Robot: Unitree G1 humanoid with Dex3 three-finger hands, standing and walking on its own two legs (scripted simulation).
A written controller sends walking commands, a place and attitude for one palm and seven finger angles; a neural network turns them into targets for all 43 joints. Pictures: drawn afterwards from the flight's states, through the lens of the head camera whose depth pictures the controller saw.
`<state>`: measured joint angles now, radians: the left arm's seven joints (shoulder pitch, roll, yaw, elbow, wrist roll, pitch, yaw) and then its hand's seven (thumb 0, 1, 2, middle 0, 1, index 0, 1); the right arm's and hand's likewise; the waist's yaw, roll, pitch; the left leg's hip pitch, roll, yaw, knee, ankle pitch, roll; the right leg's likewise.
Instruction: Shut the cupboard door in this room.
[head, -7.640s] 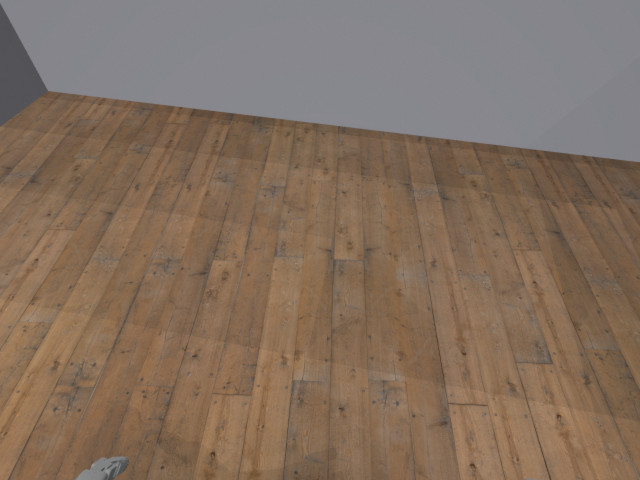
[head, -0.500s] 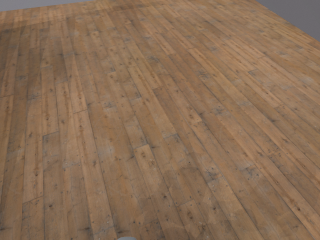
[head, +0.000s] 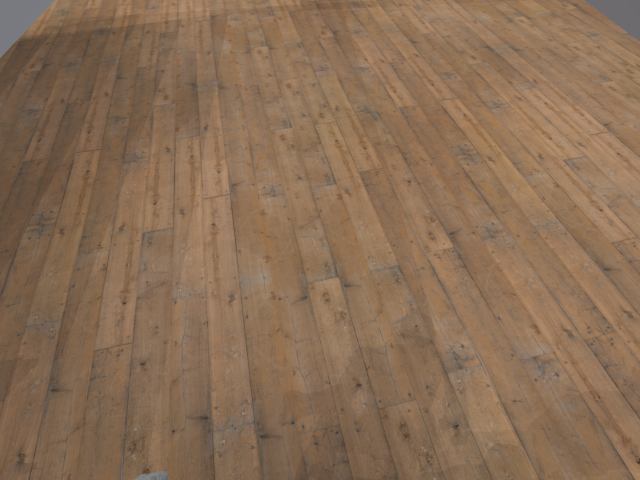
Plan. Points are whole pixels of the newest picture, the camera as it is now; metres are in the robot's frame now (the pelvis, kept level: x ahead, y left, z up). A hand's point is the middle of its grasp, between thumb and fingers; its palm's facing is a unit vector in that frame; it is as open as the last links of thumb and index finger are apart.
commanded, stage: turn or walk to find it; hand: left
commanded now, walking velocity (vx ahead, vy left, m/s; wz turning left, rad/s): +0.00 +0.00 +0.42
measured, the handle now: out of the picture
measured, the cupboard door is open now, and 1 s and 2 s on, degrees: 88 88 88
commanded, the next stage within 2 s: none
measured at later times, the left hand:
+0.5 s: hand out of the picture -0.05 +0.21 -0.18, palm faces +0.28 -0.93 -0.24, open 7.4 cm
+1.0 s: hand out of the picture -0.04 +0.19 -0.15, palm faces +0.42 -0.86 -0.28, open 7.4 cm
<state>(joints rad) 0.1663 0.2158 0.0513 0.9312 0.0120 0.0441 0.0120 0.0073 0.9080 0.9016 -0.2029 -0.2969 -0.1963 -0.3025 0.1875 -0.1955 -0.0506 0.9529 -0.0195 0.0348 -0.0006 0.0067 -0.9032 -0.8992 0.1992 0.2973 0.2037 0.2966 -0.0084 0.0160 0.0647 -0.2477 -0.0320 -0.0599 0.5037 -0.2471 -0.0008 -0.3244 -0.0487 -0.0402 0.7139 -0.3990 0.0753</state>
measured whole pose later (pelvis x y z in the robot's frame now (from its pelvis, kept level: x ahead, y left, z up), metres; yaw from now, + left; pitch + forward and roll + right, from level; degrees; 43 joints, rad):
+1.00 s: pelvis -0.06 -0.03 +0.00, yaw +26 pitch -1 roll +1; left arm 0.16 0.18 0.03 0.90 0.02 0.01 0.02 0.01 0.91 0.90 -0.20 -0.30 -0.20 -0.30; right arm 0.22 -0.23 -0.08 0.96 -0.01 0.06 0.01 0.01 -0.91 -0.90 0.20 0.30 0.20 0.30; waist -0.02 0.06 0.06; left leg -0.39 -0.05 -0.08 0.76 -0.40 -0.02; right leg -0.26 -0.04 -0.09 0.58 -0.30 -0.01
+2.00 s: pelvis -0.11 -0.07 +0.00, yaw +51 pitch -2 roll +2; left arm 0.18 0.16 0.03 0.91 0.03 0.02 0.02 0.00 0.90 0.90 -0.21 -0.30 -0.20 -0.30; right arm 0.23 -0.25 -0.09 0.98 -0.02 0.08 0.02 0.01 -0.91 -0.90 0.20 0.30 0.20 0.30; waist -0.03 0.06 0.07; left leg -0.49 -0.02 -0.04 1.14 -0.38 -0.04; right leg -0.22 -0.07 -0.13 0.52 -0.27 -0.03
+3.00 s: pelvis -0.13 -0.13 +0.01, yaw +77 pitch -1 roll +2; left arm 0.23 0.15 0.03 0.94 0.03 0.01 0.02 0.01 0.90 0.90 -0.21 -0.30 -0.20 -0.30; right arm 0.25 -0.25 -0.09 1.01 -0.02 0.08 0.01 0.01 -0.91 -0.90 0.19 0.30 0.20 0.30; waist -0.01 0.03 0.06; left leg -0.43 0.02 -0.04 1.08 -0.38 -0.06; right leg -0.22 -0.09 -0.17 0.49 -0.25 -0.04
